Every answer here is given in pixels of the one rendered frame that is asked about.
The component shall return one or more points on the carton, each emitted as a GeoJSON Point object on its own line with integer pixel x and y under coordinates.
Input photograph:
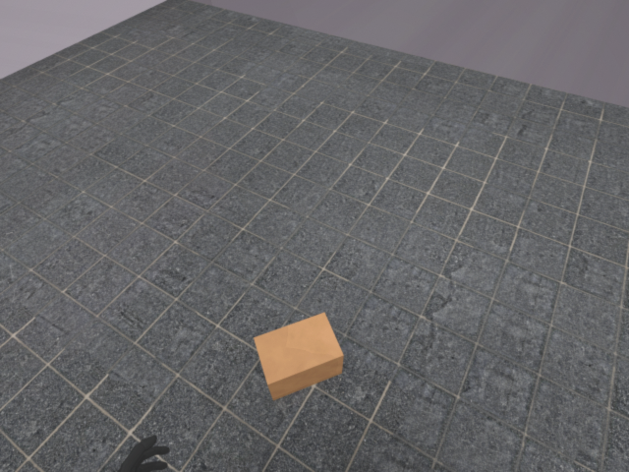
{"type": "Point", "coordinates": [299, 355]}

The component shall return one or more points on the left robot hand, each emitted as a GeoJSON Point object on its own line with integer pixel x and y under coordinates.
{"type": "Point", "coordinates": [142, 451]}

